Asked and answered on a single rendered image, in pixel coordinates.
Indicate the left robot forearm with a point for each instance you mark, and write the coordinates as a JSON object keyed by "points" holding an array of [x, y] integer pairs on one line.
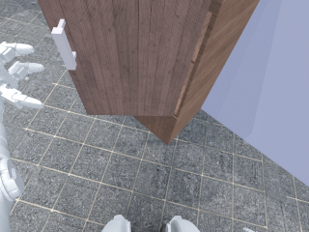
{"points": [[4, 153]]}

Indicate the left robot shin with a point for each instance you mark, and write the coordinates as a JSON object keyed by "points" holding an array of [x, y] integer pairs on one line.
{"points": [[118, 216]]}

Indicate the robot right thigh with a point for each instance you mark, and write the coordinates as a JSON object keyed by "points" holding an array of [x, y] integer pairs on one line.
{"points": [[180, 225]]}

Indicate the robot left hand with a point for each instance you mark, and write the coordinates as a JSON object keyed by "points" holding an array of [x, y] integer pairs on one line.
{"points": [[15, 73]]}

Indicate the left robot upper arm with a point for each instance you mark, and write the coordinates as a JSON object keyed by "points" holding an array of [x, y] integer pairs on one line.
{"points": [[11, 186]]}

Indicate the cupboard door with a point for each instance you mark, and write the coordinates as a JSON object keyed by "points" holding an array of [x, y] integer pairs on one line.
{"points": [[132, 56]]}

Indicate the handle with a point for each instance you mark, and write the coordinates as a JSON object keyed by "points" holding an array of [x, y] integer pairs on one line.
{"points": [[61, 40]]}

